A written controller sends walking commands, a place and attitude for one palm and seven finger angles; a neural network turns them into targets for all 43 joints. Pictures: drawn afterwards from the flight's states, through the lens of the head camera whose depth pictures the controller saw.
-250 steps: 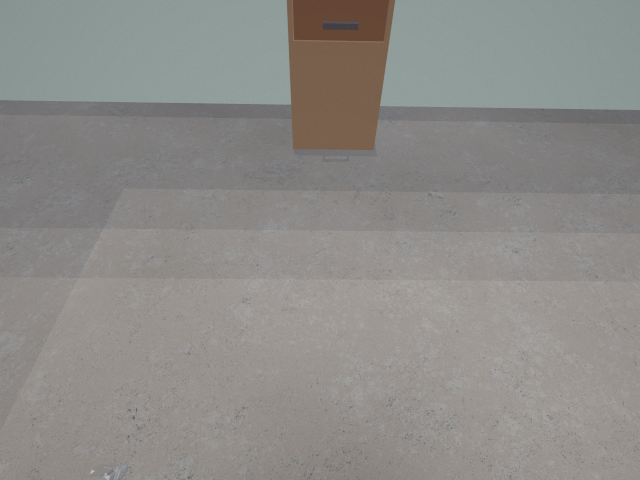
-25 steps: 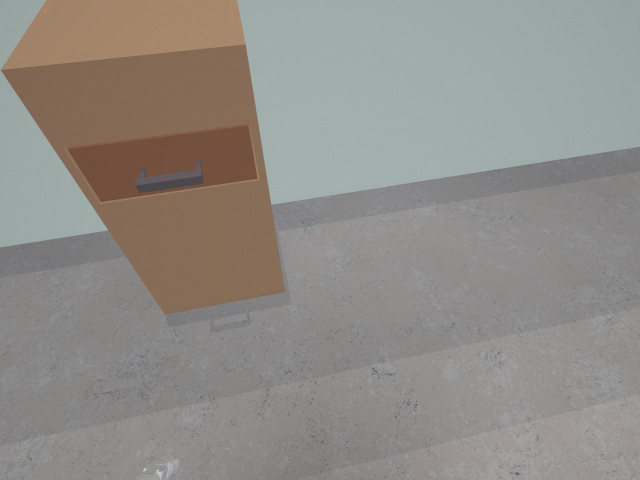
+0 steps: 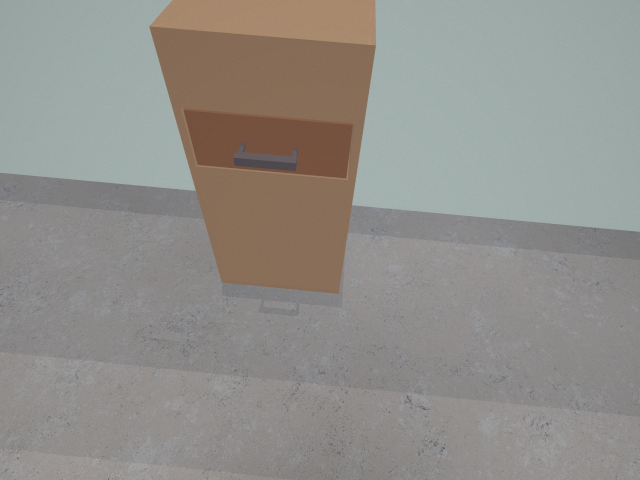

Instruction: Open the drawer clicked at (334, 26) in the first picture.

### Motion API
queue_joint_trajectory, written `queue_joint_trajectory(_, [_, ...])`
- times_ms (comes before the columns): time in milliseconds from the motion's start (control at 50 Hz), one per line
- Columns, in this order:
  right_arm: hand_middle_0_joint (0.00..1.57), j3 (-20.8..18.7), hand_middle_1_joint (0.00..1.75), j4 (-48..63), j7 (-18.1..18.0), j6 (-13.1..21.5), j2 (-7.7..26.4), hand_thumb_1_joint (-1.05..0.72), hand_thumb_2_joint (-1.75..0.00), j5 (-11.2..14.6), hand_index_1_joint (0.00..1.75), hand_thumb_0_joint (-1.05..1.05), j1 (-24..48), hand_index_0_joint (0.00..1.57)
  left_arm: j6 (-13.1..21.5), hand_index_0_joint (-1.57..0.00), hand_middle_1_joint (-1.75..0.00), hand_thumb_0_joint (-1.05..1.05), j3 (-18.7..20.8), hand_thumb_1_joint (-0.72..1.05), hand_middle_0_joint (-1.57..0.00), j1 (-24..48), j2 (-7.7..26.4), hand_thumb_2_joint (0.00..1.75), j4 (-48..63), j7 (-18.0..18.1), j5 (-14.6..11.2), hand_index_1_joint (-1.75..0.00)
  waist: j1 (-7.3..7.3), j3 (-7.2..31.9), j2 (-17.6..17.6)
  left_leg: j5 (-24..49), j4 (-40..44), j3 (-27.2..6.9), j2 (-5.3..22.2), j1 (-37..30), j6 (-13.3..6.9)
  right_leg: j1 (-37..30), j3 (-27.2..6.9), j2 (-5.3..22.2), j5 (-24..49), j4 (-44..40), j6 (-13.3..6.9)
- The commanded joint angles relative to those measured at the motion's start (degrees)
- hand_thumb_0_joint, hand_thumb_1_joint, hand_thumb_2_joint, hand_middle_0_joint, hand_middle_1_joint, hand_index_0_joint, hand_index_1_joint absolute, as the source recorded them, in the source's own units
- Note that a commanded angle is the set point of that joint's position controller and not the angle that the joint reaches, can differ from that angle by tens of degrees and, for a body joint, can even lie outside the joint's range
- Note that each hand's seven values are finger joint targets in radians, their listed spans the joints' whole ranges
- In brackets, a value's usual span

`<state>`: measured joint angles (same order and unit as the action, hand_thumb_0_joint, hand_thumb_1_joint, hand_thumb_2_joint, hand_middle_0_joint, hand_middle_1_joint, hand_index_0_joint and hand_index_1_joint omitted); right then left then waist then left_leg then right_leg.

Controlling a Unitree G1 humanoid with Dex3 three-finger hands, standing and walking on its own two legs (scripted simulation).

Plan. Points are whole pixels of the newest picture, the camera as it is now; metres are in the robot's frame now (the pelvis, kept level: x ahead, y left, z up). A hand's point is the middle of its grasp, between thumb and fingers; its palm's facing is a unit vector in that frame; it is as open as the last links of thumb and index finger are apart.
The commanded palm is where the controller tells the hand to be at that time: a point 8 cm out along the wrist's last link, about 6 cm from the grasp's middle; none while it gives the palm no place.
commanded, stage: take the last steps up to it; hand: left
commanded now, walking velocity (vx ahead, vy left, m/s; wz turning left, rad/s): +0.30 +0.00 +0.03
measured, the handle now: (267, 155) +0.80 +0.21 -0.12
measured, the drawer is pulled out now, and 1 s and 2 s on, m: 0.00 0.00 0.00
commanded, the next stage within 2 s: come to a stop and stand still in 0.74 s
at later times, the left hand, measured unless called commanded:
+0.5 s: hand (235, 418) +0.22 +0.15 -0.16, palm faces +0.01 -0.98 -0.21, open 7.4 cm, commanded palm none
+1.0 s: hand (223, 410) +0.24 +0.17 -0.18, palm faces +0.07 -0.99 -0.15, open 7.4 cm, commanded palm none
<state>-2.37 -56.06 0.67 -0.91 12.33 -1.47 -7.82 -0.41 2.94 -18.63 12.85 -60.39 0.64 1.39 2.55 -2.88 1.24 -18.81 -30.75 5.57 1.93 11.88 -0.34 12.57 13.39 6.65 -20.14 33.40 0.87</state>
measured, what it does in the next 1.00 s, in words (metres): walks ahead: right foot, then left foot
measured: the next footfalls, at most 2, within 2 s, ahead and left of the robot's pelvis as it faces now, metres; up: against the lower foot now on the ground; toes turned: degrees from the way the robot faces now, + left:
right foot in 0.42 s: +0.23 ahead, -0.13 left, +0.00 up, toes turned -8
left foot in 0.84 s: +0.34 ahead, +0.11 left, +0.00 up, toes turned +9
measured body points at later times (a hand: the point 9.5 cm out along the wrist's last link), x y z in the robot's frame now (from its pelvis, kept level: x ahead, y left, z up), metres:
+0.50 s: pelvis +0.13 -0.03 -0.01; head +0.16 -0.05 +0.44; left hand +0.22 +0.20 -0.15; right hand +0.04 -0.25 -0.17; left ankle +0.00 +0.10 -0.67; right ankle +0.19 -0.12 -0.73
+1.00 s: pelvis +0.26 +0.01 +0.01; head +0.28 +0.03 +0.46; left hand +0.23 +0.23 -0.16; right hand +0.33 -0.22 -0.14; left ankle +0.30 +0.10 -0.73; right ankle +0.23 -0.12 -0.69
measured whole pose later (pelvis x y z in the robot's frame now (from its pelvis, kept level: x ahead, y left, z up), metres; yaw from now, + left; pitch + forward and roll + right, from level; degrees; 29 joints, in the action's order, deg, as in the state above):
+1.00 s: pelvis +0.26 +0.01 +0.01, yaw +0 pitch -1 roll +0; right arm -1.3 -60.1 -2.3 1.3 8.5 -1.5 -11.2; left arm -0.8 1.8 -17.6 9.1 -64.7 1.4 0.9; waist 1.2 -3.2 2.6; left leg -12.4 -28.3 9.0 2.1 14.9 -2.4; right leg 17.8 3.6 3.3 -26.8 47.8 0.6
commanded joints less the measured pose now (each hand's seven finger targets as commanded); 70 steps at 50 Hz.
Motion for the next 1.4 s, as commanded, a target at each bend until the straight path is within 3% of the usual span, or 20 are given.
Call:
queue_joint_trajectory(0, [0.2,-1.99,0.3,-2.23,-1.55,1.7,11.3,-0.9,-0.9,-0.28,0.3,0.0,-15.55,0.2,1.33,-0.2,-0.3,0.0,-0.08,0.9,-0.2,9.68,3.14,0.9,7.16,-0.41,0.52,-0.3,-8.54,-1.9,-16.46,0.49,19.89,-26.66,21.02,-14.08,-11.3,25.89,-7.61,-1.1,-13.86,22.74,0.65])
queue_joint_trajectory(120, [0.2,-0.63,0.3,-2.34,-2.15,3.81,6.38,-0.9,-0.9,0.54,0.3,0.0,-10.86,0.2,1.04,-0.2,-0.3,0.0,-0.22,0.9,-0.2,4.16,1.9,0.9,2.12,-1.55,-0.04,-0.3,-2.87,-2.75,-7.46,19.76,19.18,-10.38,13.45,-10.2,-9.34,21.37,-9.79,0.75,1.61,25.82,1.83])
queue_joint_trajectory(300, [0.2,-1.35,0.3,-6.29,-2.22,4.02,5.76,-0.9,-0.9,-0.15,0.3,0.0,-16.23,0.2,1.58,-0.2,-0.3,0.0,-0.06,0.9,-0.2,12.7,0.21,0.9,5.28,-1.92,-0.2,-0.3,-4.74,-6.12,-7.94,21.58,17.01,-8.4,13.98,-8.77,-8.8,15.27,-6.66,-1.31,4.61,6.08,0.34])
queue_joint_trajectory(360, [0.2,-1.17,0.3,-6.95,-2.29,3.95,5.69,-0.9,-0.9,0.18,0.3,0.0,-15.29,0.2,2.58,-0.2,-0.3,0.0,0.79,0.9,-0.2,3.11,1.75,0.9,2.28,-1.8,-0.04,-0.3,0.21,-1.03,-5.15,27.95,4.53,-4.97,10.76,-5.57,-6.11,-1.6,-4.24,-4.98,8.87,-3.51,-1.51])
queue_joint_trajectory(380, [0.2,-1.07,0.3,-6.76,-1.9,4.26,4.78,-0.9,-0.9,0.7,0.3,0.0,-15.06,0.2,3.19,-0.2,-0.3,0.0,1.56,0.9,-0.2,-4.35,4.79,0.9,0.07,-1.42,0.13,-0.3,3.49,3.15,-0.51,25.25,-6.0,-2.37,7.93,1.04,-4.21,-13.6,-9.12,-1.69,10.09,-5.54,-3.19])
queue_joint_trajectory(400, [0.2,-0.59,0.3,-5.47,-1.44,4.71,1.24,-0.9,-0.9,1.25,0.3,0.0,-16.7,0.2,3.92,-0.2,-0.3,0.0,3.09,0.9,-0.2,-12.0,10.23,0.9,-2.01,-0.65,0.51,-0.3,5.52,9.73,12.65,6.1,-23.26,2.51,1.0,13.95,-1.4,-25.83,-28.67,13.21,11.69,-10.73,-8.95])
queue_joint_trajectory(420, [0.2,-0.71,0.3,-4.01,-1.5,4.31,2.25,-0.9,-0.9,1.41,0.3,0.0,-15.26,0.2,3.72,-0.2,-0.3,0.0,3.34,0.9,-0.2,-14.15,13.04,0.9,-2.47,-0.46,-0.65,-0.3,5.3,11.32,14.55,-15.15,-36.92,-1.22,-0.94,18.11,-1.36,-23.34,-40.27,20.29,8.84,-17.93,-13.9])
queue_joint_trajectory(440, [0.2,-1.01,0.3,-3.68,-1.37,3.98,1.89,-0.9,-0.9,1.27,0.3,0.0,-11.2,0.2,3.53,-0.2,-0.3,0.0,3.16,0.9,-0.2,-9.21,11.58,0.9,-1.34,-0.18,-0.73,-0.3,4.89,7.54,11.18,-12.93,-42.66,-5.63,1.65,21.22,-1.75,-16.94,-40.5,19.72,-0.09,-20.6,-14.48])
queue_joint_trajectory(480, [0.2,-1.33,0.3,-3.5,-0.88,3.29,0.78,-0.9,-0.9,0.5,0.3,0.0,-9.08,0.2,3.4,-0.2,-0.3,0.0,1.76,0.9,-0.2,-0.02,6.04,0.9,1.06,0.55,-0.52,-0.3,0.53,-0.02,0.33,-3.93,-41.29,-6.9,5.77,20.97,-1.41,-4.44,-30.09,16.19,-4.12,-22.24,-11.8])
queue_joint_trajectory(540, [0.2,-0.7,0.3,-5.62,-0.55,1.72,-1.83,-0.9,-0.9,0.01,0.3,0.0,-14.49,0.2,4.21,-0.2,-0.3,0.0,0.31,0.9,-0.2,3.15,2.14,0.9,1.43,0.55,-0.13,-0.3,-3.71,-0.56,5.21,0.96,-31.89,-3.73,6.07,14.65,0.82,3.38,-16.07,10.5,8.04,-23.41,-8.22])
queue_joint_trajectory(700, [0.2,-0.57,0.3,-2.4,0.4,2.29,-1.78,-0.9,-0.9,0.37,0.3,0.0,-7.02,0.2,4.17,-0.2,-0.3,0.0,0.88,0.9,-0.2,0.09,4.57,0.9,-0.27,0.21,0.12,-0.3,-1.93,-1.91,6.2,3.3,-11.18,-0.25,4.47,11.14,1.39,1.11,-14.04,10.0,8.61,-22.51,-9.72])
queue_joint_trajectory(780, [0.2,-0.61,0.3,-3.3,0.03,3.16,-0.03,-0.9,-0.9,0.31,0.3,0.0,-10.74,0.2,3.09,-0.2,-0.3,0.0,1.01,0.9,-0.2,0.7,4.05,0.9,-0.64,0.13,-0.11,-0.3,-4.57,-2.03,2.22,7.35,0.42,1.6,2.46,-2.9,1.19,7.0,-11.76,6.92,0.18,-16.07,-7.05])
queue_joint_trajectory(800, [0.2,-0.92,0.3,-4.44,-0.25,3.48,1.88,-0.9,-0.9,0.18,0.3,0.0,-14.31,0.2,2.64,-0.2,-0.3,0.0,0.61,0.9,-0.2,0.15,2.51,0.9,-0.42,-0.02,-0.2,-0.3,-5.72,-1.48,-4.12,5.15,3.93,-1.0,3.86,-8.2,0.9,10.49,-10.13,4.02,-3.43,-9.92,-5.74])
queue_joint_trajectory(840, [0.2,-1.88,0.3,-4.65,-1.4,3.27,9.15,-0.9,-0.9,-0.46,0.3,0.0,-20.18,0.2,2.51,-0.2,-0.3,0.0,-0.29,0.9,-0.2,-0.98,-1.93,0.9,1.7,-0.3,-0.67,-0.3,-6.47,0.66,-19.03,7.24,17.63,-25.42,21.88,-9.85,-7.94,17.72,-4.51,-5.5,-13.84,14.22,-1.53])
queue_joint_trajectory(920, [0.2,0.76,0.3,-2.51,-3.16,3.11,3.43,-0.9,-0.9,0.22,0.3,0.0,-6.22,0.2,1.01,-0.2,-0.3,0.0,-1.18,0.9,-0.2,-2.69,-2.11,0.9,-2.35,0.57,-0.76,-0.3,-1.57,1.46,-8.85,29.25,16.56,-12.67,17.41,-0.37,-7.9,8.28,-13.04,-0.49,-6.71,16.88,0.03])
queue_joint_trajectory(1020, [0.2,-1.41,0.3,-3.33,-4.05,1.41,7.09,-0.9,-0.9,0.76,0.3,0.0,-7.32,0.2,-1.61,-0.2,-0.3,0.0,-0.26,0.9,-0.2,-1.0,0.12,0.9,-0.12,0.98,-0.35,-0.3,-2.99,5.27,-6.86,50.12,11.24,-8.13,18.72,-7.91,-9.73,10.53,-11.5,-2.26,-5.46,17.58,1.25])
queue_joint_trajectory(1220, [0.2,-2.86,0.3,-1.22,-2.17,-0.31,6.06,-0.9,-0.9,0.54,0.3,0.0,-2.96,0.2,-0.63,-0.2,-0.3,0.0,0.77,0.9,-0.2,-1.36,1.78,0.9,3.14,1.19,-0.32,-0.3,-0.38,6.33,-7.42,22.05,2.89,-3.64,11.19,0.5,-3.42,-3.22,-9.92,-3.01,11.93,-8.4,0.32])
queue_joint_trajectory(1260, [0.2,-1.85,0.3,0.49,-1.23,-0.76,0.14,-0.9,-0.9,1.15,0.3,0.0,-4.88,0.2,0.55,-0.2,-0.3,0.0,1.49,0.9,-0.2,1.67,9.76,0.9,4.41,1.55,0.34,-0.3,-1.6,4.32,12.91,-11.05,-11.01,0.36,0.16,9.92,2.04,-3.08,-27.39,14.91,31.44,-15.76,-6.66])
queue_joint_trajectory(1280, [0.2,-1.9,0.3,1.02,-1.57,-2.05,1.22,-0.9,-0.9,0.86,0.3,0.0,-2.76,0.2,0.36,-0.2,-0.3,0.0,1.37,0.9,-0.2,0.91,9.52,0.9,4.73,1.59,0.14,-0.3,0.06,4.02,11.3,-15.15,-17.41,-4.09,0.24,8.71,1.73,1.18,-28.8,16.87,32.96,-16.84,-10.05])
queue_joint_trajectory(1380, [0.2,-2.35,0.3,-1.08,-1.02,-2.34,3.7,-0.9,-0.9,0.66,0.3,0.0,-5.1,0.2,0.46,-0.2,-0.3,0.0,1.91,0.9,-0.2,7.06,7.94,0.9,6.45,1.95,-0.17,-0.3,-1.61,2.95,6.72,-4.83,-30.5,-7.39,0.11,14.99,2.82,-3.8,-21.97,12.31,31.14,-14.61,-9.87])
